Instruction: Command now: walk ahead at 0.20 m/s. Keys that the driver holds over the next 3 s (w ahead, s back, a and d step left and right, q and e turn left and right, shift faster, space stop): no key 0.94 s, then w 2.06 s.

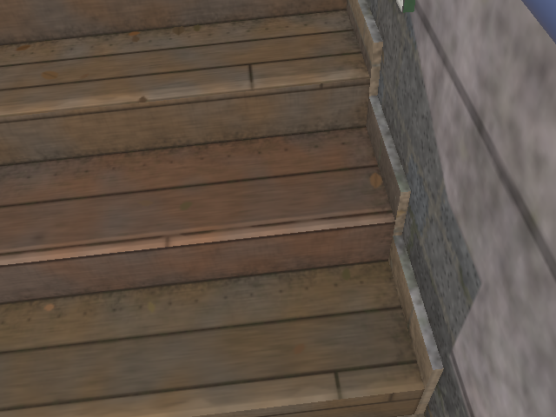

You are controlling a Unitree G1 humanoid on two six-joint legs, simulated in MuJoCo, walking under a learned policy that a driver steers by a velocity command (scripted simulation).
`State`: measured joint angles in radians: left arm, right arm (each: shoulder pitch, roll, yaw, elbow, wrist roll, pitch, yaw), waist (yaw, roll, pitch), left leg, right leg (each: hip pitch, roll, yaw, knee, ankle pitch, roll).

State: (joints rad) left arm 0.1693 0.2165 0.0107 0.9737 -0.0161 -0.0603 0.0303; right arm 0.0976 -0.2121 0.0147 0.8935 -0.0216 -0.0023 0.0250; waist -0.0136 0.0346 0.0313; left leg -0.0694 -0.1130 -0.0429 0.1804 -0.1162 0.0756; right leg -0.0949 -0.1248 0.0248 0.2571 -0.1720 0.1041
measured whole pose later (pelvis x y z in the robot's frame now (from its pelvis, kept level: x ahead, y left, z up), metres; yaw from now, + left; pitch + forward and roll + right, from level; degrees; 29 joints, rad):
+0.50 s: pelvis -0.05 +0.00 -0.01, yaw +0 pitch +0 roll +1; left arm 0.23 0.27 0.03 1.07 0.03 -0.07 0.02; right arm 0.13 -0.22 -0.01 0.91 -0.03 0.10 -0.03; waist -0.01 -0.01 0.05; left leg -0.20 -0.12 -0.02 0.31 -0.12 0.07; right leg -0.22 -0.13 0.03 0.39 -0.17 0.10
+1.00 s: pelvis -0.04 +0.01 -0.02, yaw +0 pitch +1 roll +0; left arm 0.28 0.25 0.05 1.06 0.03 -0.06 0.04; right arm 0.23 -0.25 -0.05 0.91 -0.03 0.12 -0.03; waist -0.01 0.05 0.07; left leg -0.32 -0.09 -0.02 0.57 -0.28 0.04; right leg -0.28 -0.12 0.03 0.50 -0.25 0.10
